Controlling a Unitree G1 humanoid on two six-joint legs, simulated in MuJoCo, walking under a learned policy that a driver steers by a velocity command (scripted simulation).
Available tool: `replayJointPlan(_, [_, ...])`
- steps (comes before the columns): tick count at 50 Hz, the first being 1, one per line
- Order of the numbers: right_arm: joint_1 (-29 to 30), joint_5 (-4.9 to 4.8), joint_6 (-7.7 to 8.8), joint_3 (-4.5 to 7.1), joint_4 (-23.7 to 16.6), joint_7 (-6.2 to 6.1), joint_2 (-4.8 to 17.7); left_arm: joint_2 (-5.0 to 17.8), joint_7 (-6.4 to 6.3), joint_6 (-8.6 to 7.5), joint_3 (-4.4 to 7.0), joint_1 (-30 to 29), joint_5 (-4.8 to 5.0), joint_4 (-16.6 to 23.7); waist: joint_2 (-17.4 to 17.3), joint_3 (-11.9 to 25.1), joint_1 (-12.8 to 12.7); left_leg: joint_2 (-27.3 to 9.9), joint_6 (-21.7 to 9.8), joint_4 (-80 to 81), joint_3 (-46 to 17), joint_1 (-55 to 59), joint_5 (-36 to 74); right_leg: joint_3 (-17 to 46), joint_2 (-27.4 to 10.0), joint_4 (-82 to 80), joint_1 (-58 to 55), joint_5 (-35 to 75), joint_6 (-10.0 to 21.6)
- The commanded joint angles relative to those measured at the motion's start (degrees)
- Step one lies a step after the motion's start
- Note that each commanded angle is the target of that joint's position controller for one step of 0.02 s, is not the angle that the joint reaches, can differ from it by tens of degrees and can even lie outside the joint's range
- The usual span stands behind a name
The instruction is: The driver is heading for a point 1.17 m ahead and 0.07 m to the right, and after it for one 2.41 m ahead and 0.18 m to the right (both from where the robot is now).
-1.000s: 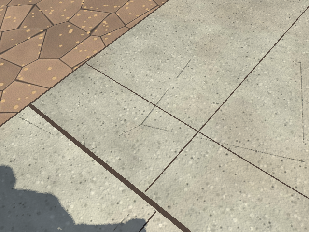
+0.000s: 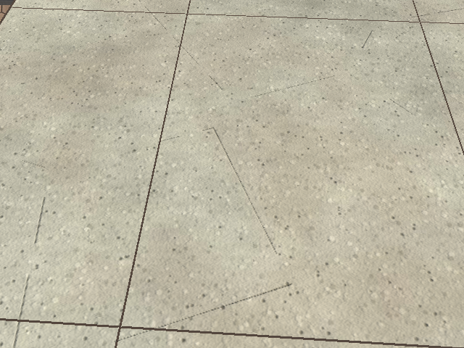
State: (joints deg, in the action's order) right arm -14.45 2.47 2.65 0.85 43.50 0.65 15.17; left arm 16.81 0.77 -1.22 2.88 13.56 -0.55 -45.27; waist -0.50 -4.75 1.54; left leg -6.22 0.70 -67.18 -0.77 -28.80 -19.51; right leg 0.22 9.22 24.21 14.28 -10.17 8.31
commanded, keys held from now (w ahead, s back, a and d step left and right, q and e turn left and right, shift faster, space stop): w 1.00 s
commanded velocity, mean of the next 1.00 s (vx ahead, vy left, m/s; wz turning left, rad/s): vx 0.50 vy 0.00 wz -0.12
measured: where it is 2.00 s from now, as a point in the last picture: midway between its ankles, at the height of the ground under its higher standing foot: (243, 166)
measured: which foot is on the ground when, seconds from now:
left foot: up 0.00-0.34, down 0.36-0.90, up 0.92-1.00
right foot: down 0.00-0.38, up 0.40-0.86, down 0.88-1.00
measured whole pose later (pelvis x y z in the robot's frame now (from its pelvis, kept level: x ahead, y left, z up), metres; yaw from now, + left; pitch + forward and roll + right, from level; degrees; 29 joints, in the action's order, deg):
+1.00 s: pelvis +0.57 -0.02 +0.00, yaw -5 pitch +0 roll +0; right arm -21.0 0.8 3.3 2.0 54.1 0.5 13.9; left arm 13.6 0.4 -3.9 1.6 8.7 -1.4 -50.0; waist -1.3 -2.9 1.8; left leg -0.2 -4.1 -62.9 0.4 -18.3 -21.4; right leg -4.7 2.5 27.1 17.6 -9.7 4.9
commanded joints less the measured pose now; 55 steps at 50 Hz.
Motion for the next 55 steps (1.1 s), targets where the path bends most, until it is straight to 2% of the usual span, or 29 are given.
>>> replayJointPlan(1, [-5.07, 0.64, -1.42, 1.51, -1.91, 0.64, 5.25, 6.71, -0.18, -2.11, 1.72, 2.68, 0.34, 1.93, 1.31, 5.08, 0.83, -1.12, 1.32, 4.56, 1.00, -3.61, 3.60, 14.60, -15.34, -11.82, -4.17, 21.47, 8.19])
replayJointPlan(4, [2.75, 0.31, -1.50, 1.38, -4.13, 0.89, 4.66, 6.30, -0.15, -2.54, 1.45, 6.71, 0.42, -0.21, 2.42, 2.12, -1.71, -1.41, 1.49, 12.90, 1.98, -7.68, 12.42, 13.39, -14.24, -14.18, -4.81, 21.19, 5.65])
replayJointPlan(7, [8.50, -0.07, -1.21, 1.20, -5.55, 1.15, 4.42, 6.22, -0.38, -2.88, 1.20, 10.57, 0.48, -2.16, 3.23, 1.88, -4.17, -0.29, 0.65, 20.35, 2.42, -9.46, 18.82, 12.60, -14.21, -13.48, -9.70, 25.18, 3.10])
replayJointPlan(12, [17.26, -0.61, -0.59, 0.66, -8.36, 1.53, 4.14, 6.52, -1.33, -2.97, 0.76, 15.34, -0.36, -4.97, 3.31, 0.33, -6.95, 2.84, -1.74, 29.79, 3.68, -10.13, 19.47, 13.59, -16.88, -11.92, -18.02, 29.98, 2.80])
replayJointPlan(14, [16.37, -0.68, -0.24, 0.83, -8.44, 1.47, 4.77, 7.39, -1.83, -2.97, 0.80, 14.53, -0.80, -5.62, 3.88, 0.21, -5.36, 4.37, -3.57, 33.27, 3.46, -6.02, 16.19, 13.46, -18.32, -10.21, -19.64, 34.83, 2.31])
replayJointPlan(15, [13.13, -0.72, -0.06, 1.13, -7.39, 1.19, 5.37, 7.82, -2.02, -3.07, 0.79, 13.10, -0.87, -5.63, 4.25, 1.21, -3.42, 5.90, -4.64, 35.00, 3.78, -0.54, 13.78, 12.50, -18.18, -7.60, -19.19, 41.68, 1.35])
replayJointPlan(16, [8.33, -0.82, 0.14, 1.68, -5.69, 0.66, 6.45, 8.40, -2.09, -3.16, 0.85, 12.46, -1.01, -5.86, 4.72, 3.63, -1.33, 7.95, -5.64, 35.63, 4.32, 6.21, 11.05, 11.92, -17.82, -2.55, -18.98, 49.73, 0.59])
replayJointPlan(17, [0.24, -0.90, 0.58, 2.32, -3.02, -0.02, 7.59, 8.68, -1.87, -3.16, 0.84, 11.81, -1.12, -6.12, 3.57, 7.78, 2.44, 9.08, -6.96, 38.69, 4.73, 15.83, 11.41, 10.32, -16.20, 6.83, -17.73, 52.41, -0.17])
replayJointPlan(18, [-9.16, -0.11, 1.12, 3.08, -0.77, -0.97, 9.68, 7.90, -1.61, -3.50, 0.48, 11.09, -0.85, -5.56, 1.73, 13.24, 6.71, 3.24, -9.20, 39.75, -0.79, 30.38, 10.74, 8.99, -14.15, 19.72, -9.16, 41.09, -0.84])
replayJointPlan(19, [-15.13, 1.30, 1.18, 4.88, -0.47, -1.56, 16.45, 2.43, -1.20, -3.76, -0.67, 16.96, 1.16, -4.06, -10.17, 22.24, 5.50, -14.04, -16.58, 40.65, -26.32, 47.49, 5.87, 4.50, -5.23, 42.62, 8.16, 11.06, -3.74])
replayJointPlan(20, [-13.42, -0.49, 0.53, 4.55, 0.59, -0.71, 13.69, 5.58, -1.32, -3.66, 0.03, 17.36, 0.01, -5.07, -9.96, 22.38, 3.92, -18.19, -19.37, 48.77, -41.84, 45.65, 6.46, 6.21, -0.99, 50.83, 16.75, -18.68, -3.48])
replayJointPlan(21, [-7.04, -1.72, 0.34, 3.85, -0.10, -0.39, 10.34, 6.57, -1.26, -3.38, 0.40, 12.82, -1.09, -4.47, -4.34, 11.67, 1.34, -15.81, -18.37, 50.36, -34.06, 36.14, 1.45, 7.58, -5.18, 52.05, 20.07, -14.04, -3.21])
replayJointPlan(22, [-2.75, -1.76, 0.52, 3.08, -0.63, -0.04, 6.88, 5.82, -0.78, -3.40, 0.02, 9.34, -1.33, -3.81, -0.72, 6.53, 0.39, -13.39, -17.11, 52.42, -26.86, 28.82, 2.15, 6.69, -7.57, 49.16, 19.77, -10.34, -3.16])
replayJointPlan(24, [-1.29, -1.55, 1.17, 2.19, 0.72, -0.08, 4.38, 4.11, -0.02, -2.35, -0.27, 8.01, -1.81, -3.47, -2.29, 2.21, -2.12, -8.24, -14.03, 55.75, -17.12, 20.17, 9.13, 4.94, -10.67, 43.47, 16.55, -8.27, -3.66])
replayJointPlan(27, [-4.05, -1.92, 2.60, 2.38, 3.21, 0.30, 5.02, 2.08, 0.80, -1.14, -0.85, 8.13, -2.05, -4.01, -3.45, 2.46, -3.25, -6.00, -13.95, 58.06, -11.02, 18.28, 18.64, 2.55, -11.77, 39.98, 15.87, -5.37, -5.05])
replayJointPlan(30, [-6.71, -2.14, 2.86, 2.51, 5.26, 0.44, 5.33, 1.47, 1.13, -1.00, -1.27, 0.36, -1.95, -1.53, -3.09, 0.54, -2.26, -4.32, -13.60, 60.45, -6.84, 19.79, 22.00, 0.17, -13.89, 32.56, 21.31, 1.14, -6.65])
replayJointPlan(33, [-8.99, -2.38, 2.78, 2.38, 6.93, 0.48, 5.06, -0.08, 1.43, -1.32, -2.10, -7.28, -1.56, 0.67, -3.29, 0.05, -0.53, -1.78, -11.78, 60.06, -2.72, 20.56, 26.66, -2.25, -13.59, 20.71, 20.05, 8.05, -7.54])
replayJointPlan(38, [-13.62, -1.90, 2.57, 2.49, 9.61, -0.13, 6.13, 0.18, 1.22, -1.63, -2.44, -15.10, -1.14, 2.68, -3.48, 0.08, 1.82, -4.41, -11.06, 57.54, -2.84, 27.16, 32.24, -3.78, -11.76, 10.47, 17.41, 10.15, -6.44])
replayJointPlan(41, [-13.14, -1.36, 2.08, 2.64, 10.56, -0.81, 6.77, 1.47, 0.81, -2.12, -1.86, -14.26, -1.30, 2.74, -3.85, 0.56, 0.29, -6.49, -10.45, 52.61, -3.20, 32.15, 41.12, -3.64, -10.25, 7.00, 14.33, 3.54, -4.10])
replayJointPlan(42, [-12.49, -1.30, 1.93, 2.70, 10.71, -1.00, 7.12, 2.15, 0.52, -2.44, -1.42, -10.57, -1.41, 1.54, -4.09, 2.38, -1.48, -6.24, -9.77, 48.03, -2.65, 32.76, 47.95, -4.05, -8.70, 5.31, 9.31, 1.22, -3.07])
replayJointPlan(43, [-12.02, -1.47, 1.68, 2.62, 10.95, -0.99, 7.12, 3.03, 0.08, -3.00, -0.78, -3.12, -1.70, -1.02, -2.88, 6.23, -4.79, -4.59, -8.83, 39.24, -0.93, 31.51, 51.38, -4.80, -7.14, 1.55, -0.05, 1.97, -1.58])
replayJointPlan(44, [-11.64, -1.77, 1.75, 2.22, 10.22, -0.96, 6.28, 5.71, -0.59, -3.61, 0.30, 6.58, -2.62, -3.85, -0.92, 12.18, -8.51, -2.47, -7.72, 27.21, 0.78, 23.59, 43.13, 0.09, -11.73, 1.29, -14.26, 1.46, 0.83])
replayJointPlan(45, [-15.54, -3.65, 2.00, 0.73, 7.43, -0.34, 0.67, 12.01, -1.37, -3.51, 2.12, 14.00, -3.92, -4.55, 10.40, 21.55, -8.57, 4.55, -4.73, 5.63, 5.04, 4.07, 16.82, 24.52, -29.35, -0.03, -33.32, -4.44, 7.67])
replayJointPlan(46, [-15.32, -2.72, 1.63, 1.94, 8.50, -0.75, 4.49, 10.74, -0.96, -2.51, 2.25, 13.39, -1.59, -5.14, 10.25, 23.34, -8.47, 9.82, -4.94, -4.47, 0.97, -4.80, -11.14, 38.99, -33.75, -6.92, -33.26, -5.21, 10.72])
replayJointPlan(47, [-10.70, -1.84, 1.45, 2.77, 7.58, -0.83, 6.61, 8.16, -0.77, -2.22, 1.64, 7.65, -0.38, -4.69, 5.42, 13.24, -6.11, 6.11, -5.54, -6.04, -2.09, -8.92, -6.98, 30.03, -30.58, -7.84, -25.60, -6.26, 9.09])
replayJointPlan(49, [-6.96, -1.80, 1.60, 2.38, 7.02, -0.13, 4.15, 2.87, -0.53, -2.92, 0.37, 1.47, -0.41, -4.30, 3.77, 4.64, -2.92, 2.23, -5.44, 0.29, -2.01, -5.84, -0.23, 18.16, -25.17, -12.30, -12.07, -0.14, 5.51])
replayJointPlan(51, [-8.53, -0.37, 0.14, 2.11, 7.93, 0.55, 2.49, 1.23, -0.75, -3.73, -0.12, 1.06, -0.34, -5.61, 4.82, 3.18, -0.34, 1.21, -4.03, 3.66, -1.23, -0.85, 1.95, 12.12, -21.71, -14.80, -5.76, 5.00, 3.56])
replayJointPlan(53, [-7.27, -0.23, -0.62, 2.13, 7.45, 1.12, 1.93, 2.19, -0.69, -4.66, 0.20, 3.24, 0.03, -7.11, 4.14, 3.10, 0.35, 0.89, -3.00, 5.23, -0.13, -1.59, 4.33, 9.53, -20.89, -16.33, -5.29, 9.48, 4.32])
replayJointPlan(55, [-2.60, -0.26, -0.95, 2.17, 5.90, 1.36, 2.03, 2.94, -0.64, -4.94, 0.44, 4.98, 0.15, -8.33, 3.67, 1.53, -0.01, -0.20, -1.95, 8.75, 0.70, -5.23, 8.36, 7.59, -20.33, -18.20, -5.75, 9.88, 4.69])
Next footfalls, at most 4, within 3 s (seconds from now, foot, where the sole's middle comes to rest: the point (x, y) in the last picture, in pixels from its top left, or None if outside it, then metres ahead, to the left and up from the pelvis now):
0.36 left None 0.39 0.11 -0.77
0.88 right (269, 272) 0.66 -0.10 -0.77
1.42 left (214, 191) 0.96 0.07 -0.77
1.96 right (268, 130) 1.24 -0.14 -0.77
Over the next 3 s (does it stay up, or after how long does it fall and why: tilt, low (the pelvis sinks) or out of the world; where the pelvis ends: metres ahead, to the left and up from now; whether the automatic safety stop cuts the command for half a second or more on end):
stays up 1.63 -0.07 0.00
